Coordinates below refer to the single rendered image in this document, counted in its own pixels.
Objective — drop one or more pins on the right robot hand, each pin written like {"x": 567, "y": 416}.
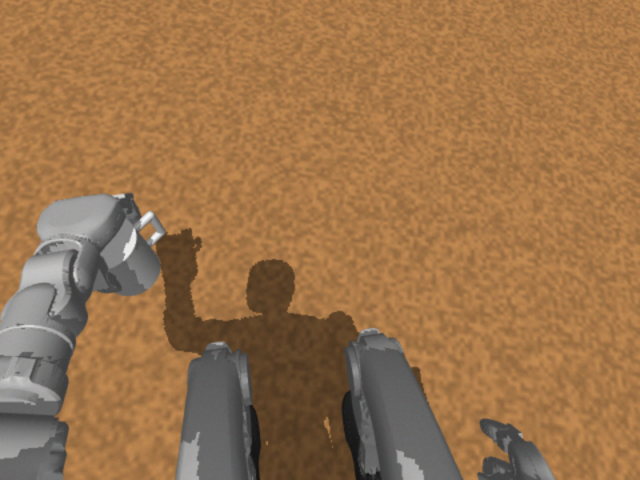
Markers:
{"x": 526, "y": 461}

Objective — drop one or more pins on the mug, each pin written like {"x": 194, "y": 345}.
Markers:
{"x": 131, "y": 259}

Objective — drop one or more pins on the left robot arm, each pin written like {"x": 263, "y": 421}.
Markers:
{"x": 38, "y": 330}

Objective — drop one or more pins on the right robot foot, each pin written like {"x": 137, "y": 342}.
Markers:
{"x": 353, "y": 439}

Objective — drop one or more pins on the left robot hand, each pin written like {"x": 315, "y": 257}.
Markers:
{"x": 95, "y": 218}

